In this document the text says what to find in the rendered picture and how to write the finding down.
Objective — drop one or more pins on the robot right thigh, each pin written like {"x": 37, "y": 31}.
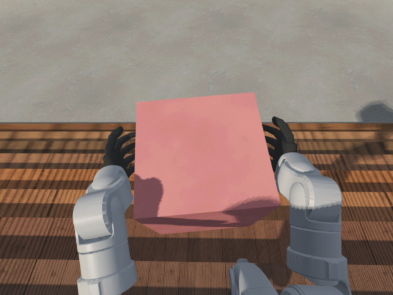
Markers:
{"x": 247, "y": 279}

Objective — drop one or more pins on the left robot hand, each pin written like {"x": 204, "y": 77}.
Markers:
{"x": 114, "y": 154}

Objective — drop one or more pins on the right robot shin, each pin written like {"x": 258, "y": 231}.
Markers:
{"x": 241, "y": 260}

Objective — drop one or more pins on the carton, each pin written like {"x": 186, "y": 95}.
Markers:
{"x": 201, "y": 163}

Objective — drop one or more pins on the right robot hand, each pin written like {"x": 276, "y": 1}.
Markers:
{"x": 283, "y": 144}

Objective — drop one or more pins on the robot left forearm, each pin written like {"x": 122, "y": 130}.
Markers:
{"x": 101, "y": 234}

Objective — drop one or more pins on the robot right forearm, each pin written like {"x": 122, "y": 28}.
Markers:
{"x": 315, "y": 217}

